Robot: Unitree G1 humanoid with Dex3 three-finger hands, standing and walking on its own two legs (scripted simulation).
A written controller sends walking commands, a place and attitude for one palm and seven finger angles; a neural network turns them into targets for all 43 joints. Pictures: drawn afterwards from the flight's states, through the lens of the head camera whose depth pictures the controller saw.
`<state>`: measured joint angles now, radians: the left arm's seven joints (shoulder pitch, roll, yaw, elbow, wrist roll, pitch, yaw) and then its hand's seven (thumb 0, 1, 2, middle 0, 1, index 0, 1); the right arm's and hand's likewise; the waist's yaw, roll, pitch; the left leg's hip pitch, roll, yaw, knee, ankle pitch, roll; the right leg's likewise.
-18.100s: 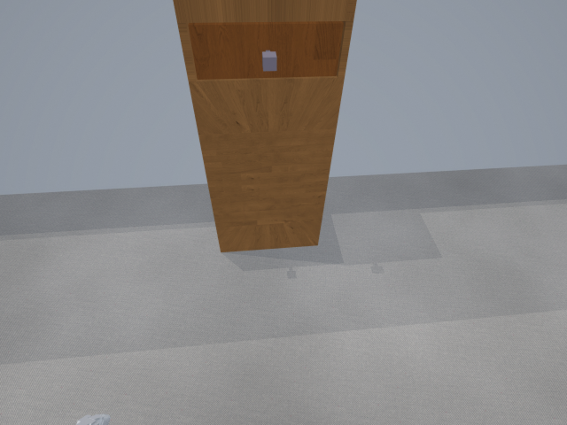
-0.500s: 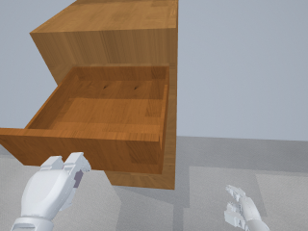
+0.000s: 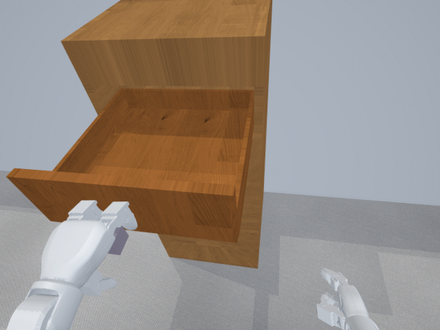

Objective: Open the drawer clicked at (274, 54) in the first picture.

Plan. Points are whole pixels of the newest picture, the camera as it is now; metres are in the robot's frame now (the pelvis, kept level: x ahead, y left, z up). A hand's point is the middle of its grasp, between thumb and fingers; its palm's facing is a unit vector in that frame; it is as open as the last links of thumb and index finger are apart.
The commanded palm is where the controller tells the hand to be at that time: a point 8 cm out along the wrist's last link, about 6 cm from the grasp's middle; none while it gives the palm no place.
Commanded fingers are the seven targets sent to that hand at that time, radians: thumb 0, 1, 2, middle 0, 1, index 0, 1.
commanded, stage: open the thumb to release the handle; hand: left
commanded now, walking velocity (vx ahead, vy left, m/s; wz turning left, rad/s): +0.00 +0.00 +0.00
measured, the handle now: (116, 229) +0.24 +0.21 +0.10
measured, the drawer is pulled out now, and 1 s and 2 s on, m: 0.30 0.29 0.29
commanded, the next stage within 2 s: lift the hand off the handle in 0.06 s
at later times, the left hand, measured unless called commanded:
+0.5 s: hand (106, 251) +0.21 +0.22 +0.09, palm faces +0.06 -0.10 -0.99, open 13.4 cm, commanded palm +0.18 +0.24 +0.15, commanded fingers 0.00 -0.50 0.30 -0.30 -1.20 -0.30 -1.20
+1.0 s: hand (81, 227) +0.21 +0.24 +0.15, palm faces +0.13 -0.09 -0.99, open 13.7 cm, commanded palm +0.17 +0.24 +0.22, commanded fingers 0.00 -0.50 0.30 -0.30 -1.20 -0.30 -1.20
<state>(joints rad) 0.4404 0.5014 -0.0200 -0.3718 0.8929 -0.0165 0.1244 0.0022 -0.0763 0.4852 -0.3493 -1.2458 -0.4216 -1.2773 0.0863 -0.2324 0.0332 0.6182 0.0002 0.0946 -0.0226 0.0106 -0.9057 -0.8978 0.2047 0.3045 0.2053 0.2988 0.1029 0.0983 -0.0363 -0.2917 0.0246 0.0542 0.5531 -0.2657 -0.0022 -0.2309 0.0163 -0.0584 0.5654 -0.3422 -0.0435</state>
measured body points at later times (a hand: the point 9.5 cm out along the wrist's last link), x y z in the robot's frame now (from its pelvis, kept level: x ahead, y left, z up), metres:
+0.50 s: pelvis -0.01 +0.00 +0.00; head -0.01 -0.04 +0.45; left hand +0.20 +0.23 +0.14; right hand +0.21 -0.21 -0.10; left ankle +0.02 +0.12 -0.73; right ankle -0.03 -0.09 -0.73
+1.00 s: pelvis -0.01 +0.02 +0.01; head -0.03 -0.03 +0.45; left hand +0.20 +0.24 +0.20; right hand +0.23 -0.18 -0.08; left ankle +0.02 +0.12 -0.73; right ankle -0.03 -0.09 -0.73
